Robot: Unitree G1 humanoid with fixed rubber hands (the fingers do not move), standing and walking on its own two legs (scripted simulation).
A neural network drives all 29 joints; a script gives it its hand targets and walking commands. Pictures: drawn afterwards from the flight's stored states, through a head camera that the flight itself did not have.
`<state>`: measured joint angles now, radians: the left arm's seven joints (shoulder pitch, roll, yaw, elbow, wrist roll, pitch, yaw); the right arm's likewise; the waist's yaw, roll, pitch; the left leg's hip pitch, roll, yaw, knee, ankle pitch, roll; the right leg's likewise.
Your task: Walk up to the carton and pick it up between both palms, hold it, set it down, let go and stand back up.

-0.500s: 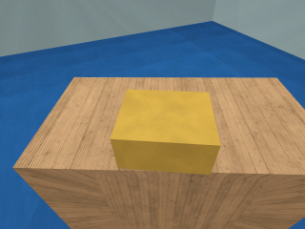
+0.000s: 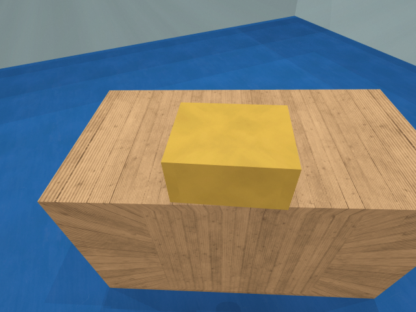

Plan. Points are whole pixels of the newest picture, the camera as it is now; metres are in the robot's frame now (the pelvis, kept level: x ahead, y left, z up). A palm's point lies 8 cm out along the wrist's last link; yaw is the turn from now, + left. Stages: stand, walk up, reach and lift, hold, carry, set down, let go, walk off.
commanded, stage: stand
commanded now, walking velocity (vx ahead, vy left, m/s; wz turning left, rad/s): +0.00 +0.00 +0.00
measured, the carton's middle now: (230, 152) +0.53 -0.03 -0.02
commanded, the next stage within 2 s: none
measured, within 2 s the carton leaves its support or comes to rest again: neither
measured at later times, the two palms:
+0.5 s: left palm out of the picture -0.18 +0.21 -0.17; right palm out of the picture +0.00 -0.25 -0.17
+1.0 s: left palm out of the picture -0.03 +0.27 -0.15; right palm out of the picture -0.02 -0.24 -0.14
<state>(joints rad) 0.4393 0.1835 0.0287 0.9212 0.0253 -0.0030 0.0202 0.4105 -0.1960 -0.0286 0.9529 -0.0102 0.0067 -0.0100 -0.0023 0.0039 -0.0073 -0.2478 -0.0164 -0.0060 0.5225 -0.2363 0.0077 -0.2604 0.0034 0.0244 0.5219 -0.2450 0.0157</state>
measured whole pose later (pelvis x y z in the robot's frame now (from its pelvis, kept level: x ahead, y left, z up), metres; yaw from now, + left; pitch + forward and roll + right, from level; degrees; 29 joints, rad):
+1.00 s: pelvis +0.00 +0.01 -0.02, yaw +1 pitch -6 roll +3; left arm 0.42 0.27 0.09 0.93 0.06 0.05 -0.02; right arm 0.42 -0.17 -0.05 0.94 -0.07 -0.04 -0.06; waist 0.00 -0.09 0.10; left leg -0.16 0.03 0.11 0.64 -0.38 -0.01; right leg -0.49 -0.07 0.03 1.10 -0.39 0.04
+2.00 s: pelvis +0.08 +0.00 -0.01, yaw -1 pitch -3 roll +0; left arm 0.20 0.24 0.00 0.82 0.01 0.02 0.00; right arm 0.26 -0.25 0.00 0.77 0.01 0.03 0.01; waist 0.00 0.01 0.11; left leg -0.14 0.01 0.06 0.63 -0.44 0.02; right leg -0.30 -0.08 0.00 0.63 -0.28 0.07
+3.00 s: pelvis +0.05 -0.02 +0.00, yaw -5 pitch -4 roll +1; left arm 0.26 0.20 0.01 0.94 0.02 0.01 0.01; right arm 0.30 -0.23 -0.01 0.85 0.00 0.02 0.00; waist 0.01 0.00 0.09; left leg -0.10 0.04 0.12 0.52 -0.34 -0.02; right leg -0.30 -0.04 0.05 0.55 -0.18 0.03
